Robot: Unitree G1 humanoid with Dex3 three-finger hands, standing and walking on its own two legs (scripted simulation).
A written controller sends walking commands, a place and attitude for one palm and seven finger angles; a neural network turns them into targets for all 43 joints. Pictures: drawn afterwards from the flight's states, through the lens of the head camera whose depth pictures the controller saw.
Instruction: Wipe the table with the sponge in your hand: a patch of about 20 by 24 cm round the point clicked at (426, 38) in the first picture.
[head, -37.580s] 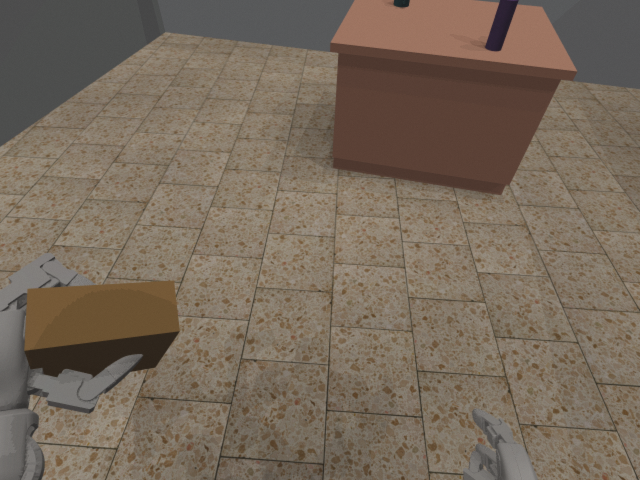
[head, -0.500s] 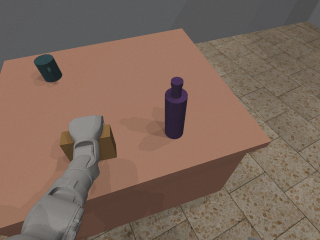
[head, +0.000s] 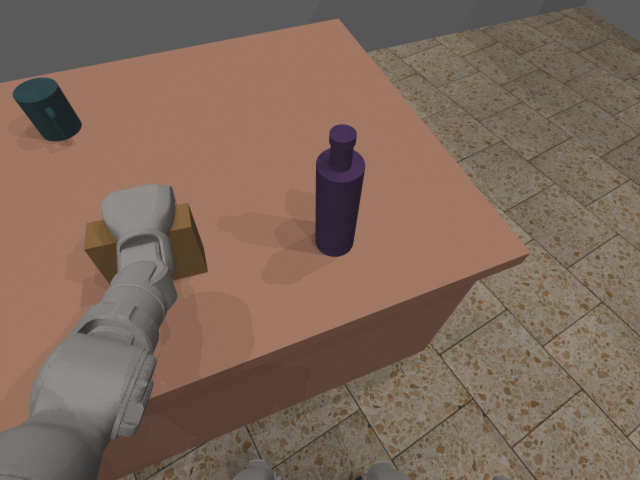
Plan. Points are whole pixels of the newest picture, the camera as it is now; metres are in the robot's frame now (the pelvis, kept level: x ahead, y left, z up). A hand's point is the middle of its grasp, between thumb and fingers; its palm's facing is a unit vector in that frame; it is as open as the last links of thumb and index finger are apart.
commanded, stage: wipe forward along the middle lane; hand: left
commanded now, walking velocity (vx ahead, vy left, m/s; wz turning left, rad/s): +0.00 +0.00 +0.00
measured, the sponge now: (155, 256) +0.43 +0.25 -0.03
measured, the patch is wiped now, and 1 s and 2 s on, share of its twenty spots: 1.00 1.00 1.00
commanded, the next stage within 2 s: slide back across to the first lane in 0.50 s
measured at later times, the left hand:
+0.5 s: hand (142, 208) +0.49 +0.27 +0.00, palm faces -0.13 +0.02 -0.99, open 9.0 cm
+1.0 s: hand (115, 208) +0.49 +0.31 +0.00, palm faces -0.14 -0.01 -0.99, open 9.0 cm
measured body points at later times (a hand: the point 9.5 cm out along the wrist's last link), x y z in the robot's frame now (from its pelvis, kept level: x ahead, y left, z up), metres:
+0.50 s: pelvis +0.01 +0.02 -0.01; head +0.12 +0.03 +0.43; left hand +0.50 +0.26 +0.05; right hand +0.04 -0.26 -0.14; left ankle +0.03 +0.12 -0.70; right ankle +0.03 -0.12 -0.70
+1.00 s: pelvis +0.03 +0.02 +0.00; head +0.13 +0.03 +0.44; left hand +0.50 +0.30 +0.06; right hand +0.05 -0.24 -0.13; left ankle +0.03 +0.12 -0.70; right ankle +0.03 -0.12 -0.70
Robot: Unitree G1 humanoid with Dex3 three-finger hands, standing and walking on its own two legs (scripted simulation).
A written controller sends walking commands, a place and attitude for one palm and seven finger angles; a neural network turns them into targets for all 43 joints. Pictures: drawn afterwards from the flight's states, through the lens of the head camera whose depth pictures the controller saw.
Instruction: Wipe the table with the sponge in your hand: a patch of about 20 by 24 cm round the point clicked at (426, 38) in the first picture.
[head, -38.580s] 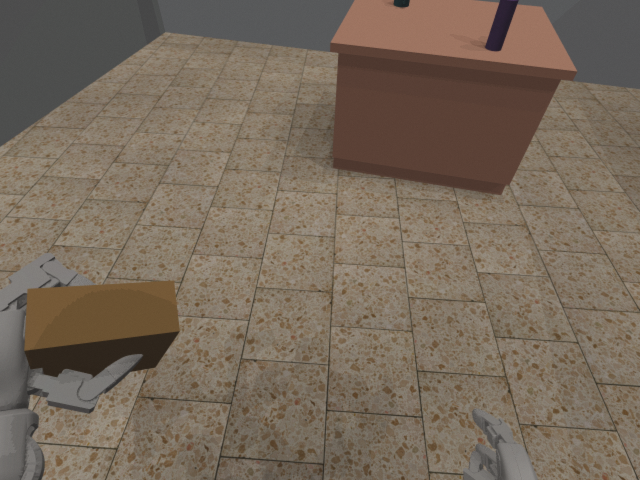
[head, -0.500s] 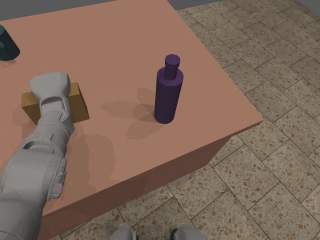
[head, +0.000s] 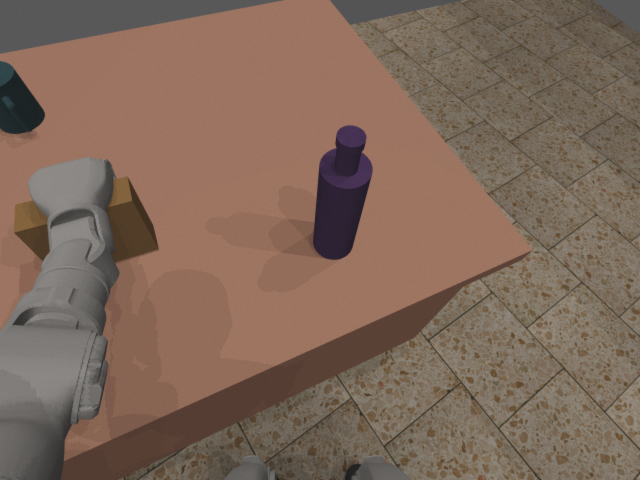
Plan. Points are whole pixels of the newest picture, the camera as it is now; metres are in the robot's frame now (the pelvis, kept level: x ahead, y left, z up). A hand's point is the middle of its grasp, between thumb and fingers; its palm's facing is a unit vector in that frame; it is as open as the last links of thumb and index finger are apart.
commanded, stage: slide back across to the first lane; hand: left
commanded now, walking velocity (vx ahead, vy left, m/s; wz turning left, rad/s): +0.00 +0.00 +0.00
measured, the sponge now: (98, 236) +0.45 +0.30 -0.03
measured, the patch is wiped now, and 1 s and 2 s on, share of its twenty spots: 1.00 1.00 1.00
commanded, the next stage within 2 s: wipe back along the first lane in 0.24 s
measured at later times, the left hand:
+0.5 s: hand (58, 236) +0.43 +0.33 +0.00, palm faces -0.15 +0.01 -0.99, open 9.0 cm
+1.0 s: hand (66, 263) +0.39 +0.31 +0.00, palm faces -0.10 +0.02 -1.00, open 9.0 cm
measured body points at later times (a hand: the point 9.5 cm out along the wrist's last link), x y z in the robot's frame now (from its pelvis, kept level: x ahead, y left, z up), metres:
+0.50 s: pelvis +0.01 +0.00 +0.00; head +0.11 +0.01 +0.44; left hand +0.43 +0.33 +0.05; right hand +0.07 -0.28 -0.12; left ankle +0.00 +0.09 -0.70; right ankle +0.01 -0.14 -0.70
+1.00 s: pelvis +0.01 +0.00 +0.01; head +0.08 +0.00 +0.45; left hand +0.39 +0.31 +0.05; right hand +0.11 -0.26 -0.13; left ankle +0.00 +0.09 -0.70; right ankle +0.01 -0.14 -0.70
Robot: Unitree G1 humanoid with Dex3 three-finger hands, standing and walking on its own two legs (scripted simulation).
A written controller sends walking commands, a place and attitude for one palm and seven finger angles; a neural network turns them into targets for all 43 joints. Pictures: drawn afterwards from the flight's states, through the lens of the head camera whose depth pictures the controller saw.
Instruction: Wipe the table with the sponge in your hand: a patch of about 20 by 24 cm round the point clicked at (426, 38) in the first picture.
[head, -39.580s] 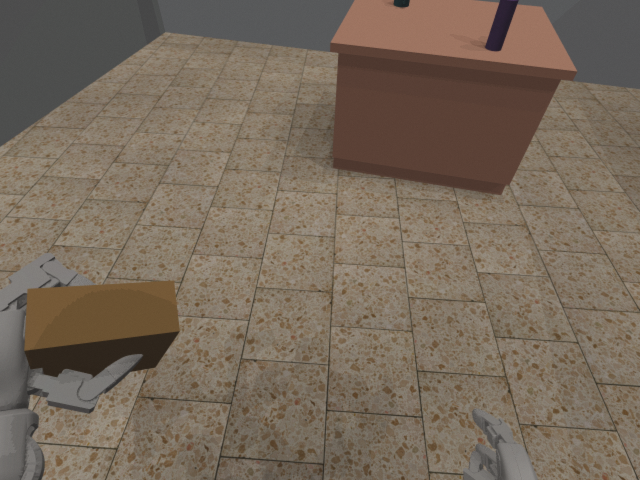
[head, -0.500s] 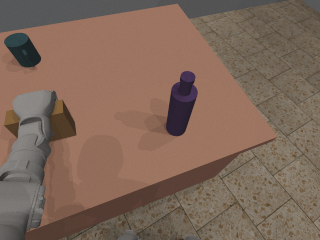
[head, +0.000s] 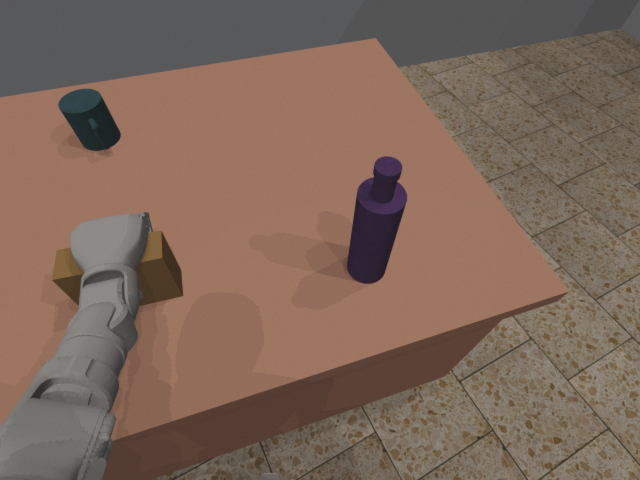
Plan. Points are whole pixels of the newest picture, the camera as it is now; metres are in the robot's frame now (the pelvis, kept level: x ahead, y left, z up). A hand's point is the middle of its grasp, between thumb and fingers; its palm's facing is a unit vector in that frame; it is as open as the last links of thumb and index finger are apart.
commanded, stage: wipe back along the first lane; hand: left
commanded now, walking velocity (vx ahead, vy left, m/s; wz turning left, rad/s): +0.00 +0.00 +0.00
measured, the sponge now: (129, 280) +0.38 +0.31 -0.04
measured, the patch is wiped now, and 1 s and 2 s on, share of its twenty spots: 1.00 1.00 1.00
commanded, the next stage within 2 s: lift the sponge slowly off the table in 1.00 s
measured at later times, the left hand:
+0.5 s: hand (122, 296) +0.34 +0.29 -0.01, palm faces -0.08 +0.00 -1.00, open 9.0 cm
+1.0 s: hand (123, 335) +0.29 +0.27 -0.01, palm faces -0.06 -0.01 -1.00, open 9.0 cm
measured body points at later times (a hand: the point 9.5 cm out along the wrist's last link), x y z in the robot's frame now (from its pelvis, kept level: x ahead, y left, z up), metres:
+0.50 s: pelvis +0.01 +0.00 +0.01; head +0.05 -0.01 +0.46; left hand +0.34 +0.28 +0.05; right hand +0.16 -0.26 -0.11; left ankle -0.01 +0.10 -0.71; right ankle -0.01 -0.14 -0.71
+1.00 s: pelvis +0.01 -0.01 +0.01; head +0.03 -0.03 +0.46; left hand +0.29 +0.26 +0.05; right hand +0.19 -0.25 -0.10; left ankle -0.01 +0.10 -0.71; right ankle -0.01 -0.14 -0.71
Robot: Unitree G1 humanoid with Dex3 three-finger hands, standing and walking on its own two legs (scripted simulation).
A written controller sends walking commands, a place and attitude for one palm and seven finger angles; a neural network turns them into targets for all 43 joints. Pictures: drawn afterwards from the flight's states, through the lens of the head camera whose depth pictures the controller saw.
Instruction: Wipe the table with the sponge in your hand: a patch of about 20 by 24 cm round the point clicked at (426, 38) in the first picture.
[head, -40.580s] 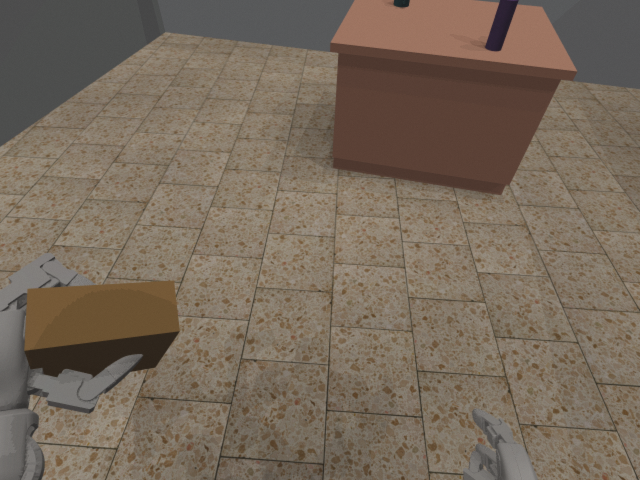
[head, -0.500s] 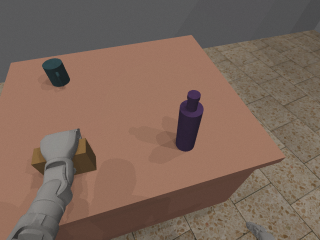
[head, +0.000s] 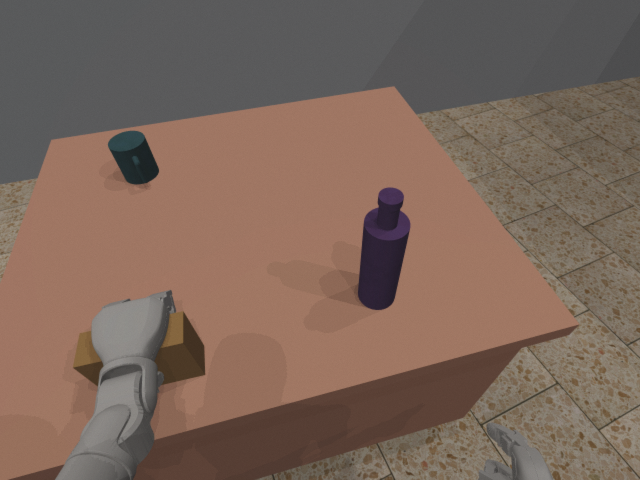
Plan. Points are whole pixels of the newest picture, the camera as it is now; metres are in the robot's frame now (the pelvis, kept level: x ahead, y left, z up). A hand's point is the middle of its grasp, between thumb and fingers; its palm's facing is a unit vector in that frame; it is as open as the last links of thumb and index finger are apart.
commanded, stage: lift the sponge slowly off the table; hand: left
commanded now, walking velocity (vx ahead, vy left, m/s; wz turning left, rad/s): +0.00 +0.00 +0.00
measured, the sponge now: (150, 360) +0.28 +0.28 -0.05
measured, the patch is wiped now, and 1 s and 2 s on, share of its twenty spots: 1.00 1.00 1.00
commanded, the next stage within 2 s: none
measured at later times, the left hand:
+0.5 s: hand (144, 357) +0.26 +0.27 -0.01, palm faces -0.09 -0.04 -0.99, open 9.0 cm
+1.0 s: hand (142, 356) +0.26 +0.26 +0.01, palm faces -0.07 -0.07 -0.99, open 9.0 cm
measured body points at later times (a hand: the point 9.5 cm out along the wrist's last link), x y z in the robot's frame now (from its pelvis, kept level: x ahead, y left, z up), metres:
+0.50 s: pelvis -0.01 -0.01 +0.00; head +0.02 -0.02 +0.45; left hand +0.26 +0.27 +0.04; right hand +0.17 -0.25 -0.11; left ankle -0.01 +0.11 -0.72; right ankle -0.02 -0.13 -0.72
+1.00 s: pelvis -0.01 -0.01 +0.01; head +0.00 -0.03 +0.46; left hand +0.25 +0.26 +0.06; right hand +0.19 -0.24 -0.09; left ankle -0.01 +0.11 -0.72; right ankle -0.02 -0.13 -0.72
